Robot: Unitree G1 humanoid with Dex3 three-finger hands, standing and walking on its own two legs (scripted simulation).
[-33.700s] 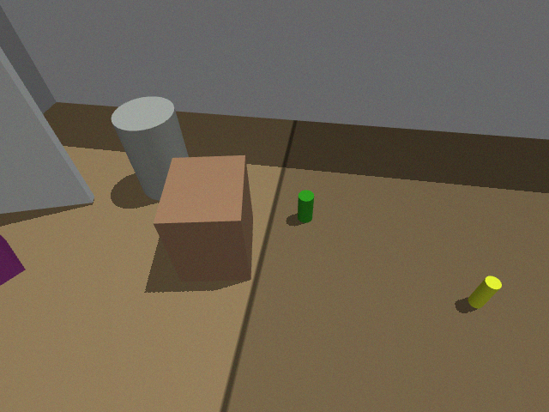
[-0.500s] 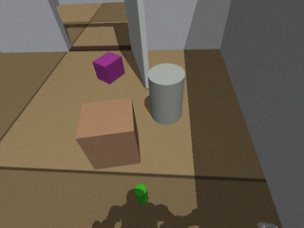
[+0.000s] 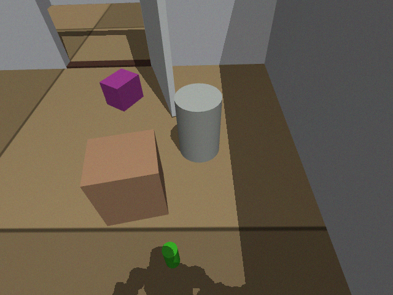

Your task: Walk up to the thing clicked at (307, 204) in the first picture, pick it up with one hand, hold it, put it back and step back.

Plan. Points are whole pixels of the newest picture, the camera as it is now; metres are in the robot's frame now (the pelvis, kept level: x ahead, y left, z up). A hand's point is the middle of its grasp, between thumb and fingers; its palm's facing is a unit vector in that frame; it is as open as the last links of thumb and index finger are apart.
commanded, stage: walk up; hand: left
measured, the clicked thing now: (171, 255) +0.45 +0.16 -0.71
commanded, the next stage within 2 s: stand in 0.44 s
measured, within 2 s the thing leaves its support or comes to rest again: neither
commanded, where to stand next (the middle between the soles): +0.03 -0.01 m, yaw +1 degrees
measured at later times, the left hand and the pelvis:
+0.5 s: hand out of the picture +0.08 +0.25 -0.16, palm faces -0.02 -0.94 -0.33, open 7.4 cm; pelvis +0.00 +0.01 +0.00, yaw +0 degrees
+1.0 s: hand out of the picture +0.07 +0.26 -0.16, palm faces -0.03 -0.94 -0.34, open 7.4 cm; pelvis +0.00 +0.00 +0.00, yaw +0 degrees
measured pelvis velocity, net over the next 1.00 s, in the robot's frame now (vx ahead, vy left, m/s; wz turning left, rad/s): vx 0.00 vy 0.00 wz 0.01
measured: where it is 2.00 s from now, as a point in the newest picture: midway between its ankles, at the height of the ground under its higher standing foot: outside the picture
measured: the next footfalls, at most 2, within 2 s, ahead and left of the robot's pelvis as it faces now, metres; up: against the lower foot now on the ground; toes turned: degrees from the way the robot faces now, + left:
none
